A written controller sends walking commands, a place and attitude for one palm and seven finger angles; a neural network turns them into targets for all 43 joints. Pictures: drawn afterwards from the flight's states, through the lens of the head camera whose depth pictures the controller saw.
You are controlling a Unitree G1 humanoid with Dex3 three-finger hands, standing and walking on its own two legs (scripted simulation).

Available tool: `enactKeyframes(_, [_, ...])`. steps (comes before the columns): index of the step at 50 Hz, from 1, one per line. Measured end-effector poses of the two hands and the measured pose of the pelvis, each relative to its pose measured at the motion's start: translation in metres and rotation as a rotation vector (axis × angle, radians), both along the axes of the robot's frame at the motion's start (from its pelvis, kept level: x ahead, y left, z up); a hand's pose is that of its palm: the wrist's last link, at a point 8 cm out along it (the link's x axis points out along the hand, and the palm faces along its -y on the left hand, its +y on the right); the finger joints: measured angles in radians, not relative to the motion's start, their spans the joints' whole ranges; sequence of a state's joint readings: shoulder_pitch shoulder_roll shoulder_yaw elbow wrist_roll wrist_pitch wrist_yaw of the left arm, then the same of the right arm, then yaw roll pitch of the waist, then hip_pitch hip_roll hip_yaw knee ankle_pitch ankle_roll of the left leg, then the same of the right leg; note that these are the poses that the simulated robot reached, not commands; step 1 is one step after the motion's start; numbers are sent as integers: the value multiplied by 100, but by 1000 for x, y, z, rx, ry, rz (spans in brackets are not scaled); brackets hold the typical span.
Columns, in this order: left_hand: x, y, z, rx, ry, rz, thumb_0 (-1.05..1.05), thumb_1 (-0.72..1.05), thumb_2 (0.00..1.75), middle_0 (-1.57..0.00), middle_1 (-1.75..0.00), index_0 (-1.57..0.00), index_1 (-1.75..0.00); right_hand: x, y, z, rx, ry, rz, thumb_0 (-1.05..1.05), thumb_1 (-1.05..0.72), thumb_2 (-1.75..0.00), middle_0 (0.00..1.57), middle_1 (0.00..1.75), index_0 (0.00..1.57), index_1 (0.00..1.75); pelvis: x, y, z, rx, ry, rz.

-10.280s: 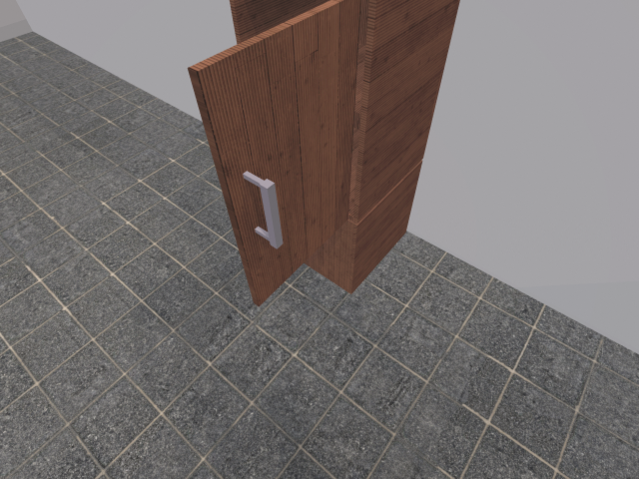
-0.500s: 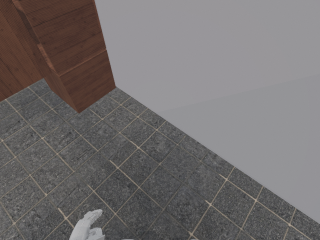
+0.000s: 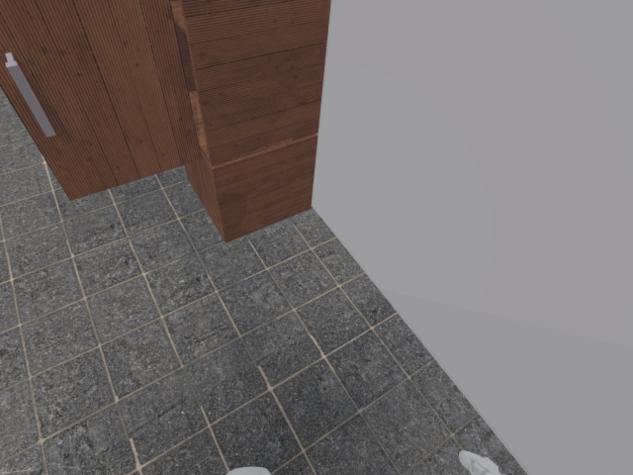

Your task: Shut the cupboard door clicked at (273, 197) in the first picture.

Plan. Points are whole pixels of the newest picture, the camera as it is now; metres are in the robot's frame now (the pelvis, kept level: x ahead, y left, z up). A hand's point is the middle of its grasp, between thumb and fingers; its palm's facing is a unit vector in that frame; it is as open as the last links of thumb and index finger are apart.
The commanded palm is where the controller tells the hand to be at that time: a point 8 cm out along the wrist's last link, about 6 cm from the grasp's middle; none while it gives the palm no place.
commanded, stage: walk to a spot facing it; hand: left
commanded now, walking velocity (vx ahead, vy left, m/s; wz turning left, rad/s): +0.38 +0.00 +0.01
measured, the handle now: (30, 96) +0.74 +0.68 -0.02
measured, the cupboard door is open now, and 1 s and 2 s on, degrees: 91 91 91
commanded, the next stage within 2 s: turn to face it in 0.30 s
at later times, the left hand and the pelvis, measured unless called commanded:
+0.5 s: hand (266, 327) +0.36 +0.12 -0.15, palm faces -0.07 -0.98 -0.20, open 7.4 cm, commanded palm none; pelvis +0.21 -0.05 +0.00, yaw +1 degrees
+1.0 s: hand (211, 369) +0.29 +0.20 -0.18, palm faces +0.33 -0.92 -0.22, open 7.3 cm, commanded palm none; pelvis +0.30 -0.02 +0.00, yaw +17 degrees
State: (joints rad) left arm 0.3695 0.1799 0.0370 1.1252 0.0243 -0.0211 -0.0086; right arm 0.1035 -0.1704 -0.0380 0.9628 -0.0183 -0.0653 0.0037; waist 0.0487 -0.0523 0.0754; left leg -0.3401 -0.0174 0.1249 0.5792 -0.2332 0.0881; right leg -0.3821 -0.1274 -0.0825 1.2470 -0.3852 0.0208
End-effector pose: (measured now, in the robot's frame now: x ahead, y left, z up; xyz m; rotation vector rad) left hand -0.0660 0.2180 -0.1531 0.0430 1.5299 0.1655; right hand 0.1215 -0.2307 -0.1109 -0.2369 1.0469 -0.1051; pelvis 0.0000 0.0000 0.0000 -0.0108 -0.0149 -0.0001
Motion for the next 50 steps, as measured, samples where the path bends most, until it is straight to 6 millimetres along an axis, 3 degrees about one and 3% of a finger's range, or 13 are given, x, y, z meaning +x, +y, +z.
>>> enactKeyframes(2, [43, 3, 5, 0, -82, -7, 1, 91, 90, -20, -30, -20, -30, -8, 6, 0, 7, 64, -13, 0, -91, -90, 19, 30, 20, 30, 14, 3, 7, -4, 1, 9])
enactKeyframes(5, [105, 5, 14, 0, -188, -30, 1, 91, 90, -20, -30, -20, -30, -17, -2, 3, -11, 119, -77, -2, -95, -89, 20, 30, 21, 30, 37, 6, 15, -3, 4, 13])
enactKeyframes(13, [242, 18, 31, 65, -307, -118, 2, 93, 90, -20, -30, -20, -30, -50, -9, 0, 12, 332, -187, -1, -93, -90, 20, 30, 21, 30, 106, -6, 20, 11, 16, -1])
enactKeyframes(20, [366, -18, 32, 76, -383, -238, 1, 92, 90, -19, -30, -20, -30, -61, -8, -14, 87, 527, -277, 0, -91, -90, 20, 30, 20, 30, 174, -33, 7, 27, 28, -21])
enactKeyframes(22, [397, -32, 28, 80, -429, -250, 1, 92, 90, -19, -30, -20, -30, -56, -12, -21, 109, 582, -291, 0, -91, -90, 20, 30, 20, 30, 195, -44, -2, 33, 25, -14])
enactKeyframes(24, [415, -46, 27, 77, -461, -242, 1, 91, 90, -19, -30, -20, -30, -41, -18, -25, 118, 608, -292, 0, -91, -90, 20, 30, 20, 30, 209, -52, -4, 22, 15, 3])
enactKeyframes(27, [419, -60, 30, 65, -458, -198, 1, 91, 90, -20, -30, -20, -30, 3, -32, -26, 107, 580, -258, 0, -91, -90, 20, 30, 20, 30, 226, -59, 2, 15, 5, 37])
enactKeyframes(30, [409, -68, 28, 51, -416, -130, 0, 91, 90, -20, -30, -20, -30, 64, -46, -24, 85, 496, -196, 0, -91, -90, 20, 30, 20, 30, 239, -63, 8, 13, 9, 71])
enactKeyframes(37, [392, -36, 26, 110, -382, 20, -3, 95, 90, -20, -30, -21, -30, 215, -58, -12, 19, 250, -15, 0, -91, -90, 19, 30, 20, 30, 265, -59, 11, 6, 11, 156])
enactKeyframes(43, [354, -6, 0, 104, -281, 133, -1, 93, 90, -20, -30, -20, -30, 322, -33, 0, -45, 64, 139, 0, -91, -90, 19, 30, 20, 30, 288, -35, -4, -9, 1, 219])
enactKeyframes(46, [337, 9, -10, 110, -218, 177, 0, 92, 90, -20, -30, -20, -30, 354, -17, 3, -66, -5, 197, 0, -91, -90, 19, 30, 20, 30, 292, -24, -12, -3, 8, 250])
enactKeyframes(50, [331, 23, 1, 135, -198, 218, 1, 91, 90, -20, -30, -20, -30, 367, -3, 10, -79, 7, 251, 0, -91, -90, 19, 30, 20, 30, 295, -20, -3, -10, 23, 288])
